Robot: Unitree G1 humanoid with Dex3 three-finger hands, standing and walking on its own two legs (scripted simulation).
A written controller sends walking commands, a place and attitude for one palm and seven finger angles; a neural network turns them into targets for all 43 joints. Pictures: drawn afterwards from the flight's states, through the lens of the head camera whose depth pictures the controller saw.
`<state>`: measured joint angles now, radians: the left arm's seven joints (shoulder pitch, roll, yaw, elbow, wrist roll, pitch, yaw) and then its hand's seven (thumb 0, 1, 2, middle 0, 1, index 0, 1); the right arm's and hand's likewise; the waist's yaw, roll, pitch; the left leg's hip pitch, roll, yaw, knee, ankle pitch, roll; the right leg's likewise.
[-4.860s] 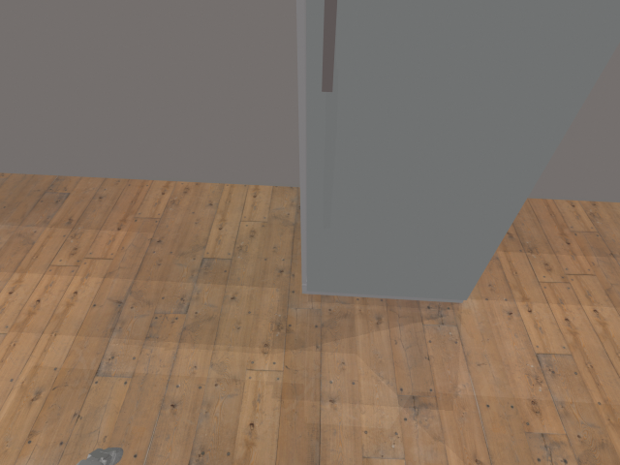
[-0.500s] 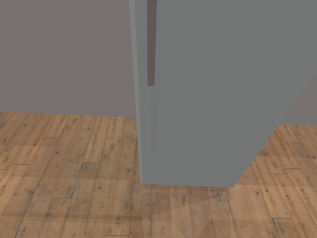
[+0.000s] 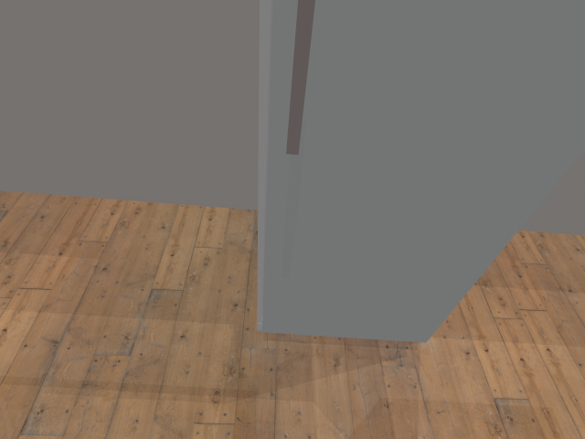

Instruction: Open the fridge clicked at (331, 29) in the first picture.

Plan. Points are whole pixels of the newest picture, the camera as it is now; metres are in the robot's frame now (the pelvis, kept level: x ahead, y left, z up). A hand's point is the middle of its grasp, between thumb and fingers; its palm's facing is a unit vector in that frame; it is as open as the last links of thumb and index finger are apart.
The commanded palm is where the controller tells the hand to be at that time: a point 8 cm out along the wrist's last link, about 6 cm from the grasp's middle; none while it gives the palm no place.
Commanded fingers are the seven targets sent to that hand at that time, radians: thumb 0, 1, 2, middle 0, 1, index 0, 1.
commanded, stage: look again from close up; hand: left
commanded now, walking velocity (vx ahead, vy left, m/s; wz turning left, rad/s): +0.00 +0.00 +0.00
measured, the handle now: (301, 49) +0.56 +0.04 +0.28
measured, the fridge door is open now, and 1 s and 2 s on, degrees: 0 0 0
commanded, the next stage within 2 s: none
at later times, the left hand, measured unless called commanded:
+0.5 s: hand out of the picture -0.07 +0.15 -0.18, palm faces +0.03 -0.99 -0.15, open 7.4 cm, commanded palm none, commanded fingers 0.00 0.90 0.90 -0.20 -0.30 -0.20 -0.30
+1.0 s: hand out of the picture -0.04 +0.14 -0.18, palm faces +0.02 -0.99 -0.14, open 7.4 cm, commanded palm none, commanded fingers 0.00 0.90 0.90 -0.20 -0.30 -0.20 -0.30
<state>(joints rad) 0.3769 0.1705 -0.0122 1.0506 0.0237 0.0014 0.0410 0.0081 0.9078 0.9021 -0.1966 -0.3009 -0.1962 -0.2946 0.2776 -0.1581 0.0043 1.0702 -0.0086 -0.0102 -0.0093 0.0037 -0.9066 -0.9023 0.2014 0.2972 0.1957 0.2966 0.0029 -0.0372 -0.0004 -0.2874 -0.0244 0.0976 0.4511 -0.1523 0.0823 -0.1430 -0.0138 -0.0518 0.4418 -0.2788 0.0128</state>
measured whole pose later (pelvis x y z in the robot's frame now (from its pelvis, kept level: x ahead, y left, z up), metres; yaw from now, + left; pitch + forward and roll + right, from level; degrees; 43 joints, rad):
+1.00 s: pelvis -0.01 -0.01 +0.00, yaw -1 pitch -1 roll -1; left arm 0.40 0.12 -0.01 1.08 0.02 -0.01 0.05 0.01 0.91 0.90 -0.20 -0.30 -0.20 -0.29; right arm 0.32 -0.12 -0.01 1.11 -0.01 -0.01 -0.01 0.01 -0.91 -0.90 0.20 0.30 0.20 0.30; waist 0.00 -0.02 -0.01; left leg -0.30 -0.01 0.10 0.42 -0.12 0.07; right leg -0.17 0.00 -0.05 0.43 -0.25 0.00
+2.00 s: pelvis +0.00 -0.01 +0.00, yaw -1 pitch -1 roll -1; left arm 0.36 0.15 -0.01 1.09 0.02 -0.02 0.04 0.01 0.91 0.90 -0.20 -0.30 -0.20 -0.29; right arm 0.28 -0.15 -0.01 1.11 -0.01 -0.01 -0.01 0.00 -0.91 -0.90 0.20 0.30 0.20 0.30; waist 0.00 -0.02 0.01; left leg -0.26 -0.02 0.11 0.39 -0.12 0.06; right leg -0.14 0.00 -0.04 0.41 -0.26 0.00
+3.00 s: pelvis +0.12 -0.07 +0.01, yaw -2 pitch +1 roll -2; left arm 0.25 0.19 0.07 1.03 0.05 0.04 0.01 0.01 0.92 0.90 -0.20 -0.30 -0.19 -0.29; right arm 0.30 -0.10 -0.03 1.08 -0.03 -0.04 -0.04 0.00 -0.92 -0.90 0.20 0.30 0.20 0.30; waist -0.01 -0.05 0.06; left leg -0.18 0.09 0.14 0.46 -0.29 0.01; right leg -0.51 -0.10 -0.04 0.98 -0.27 0.05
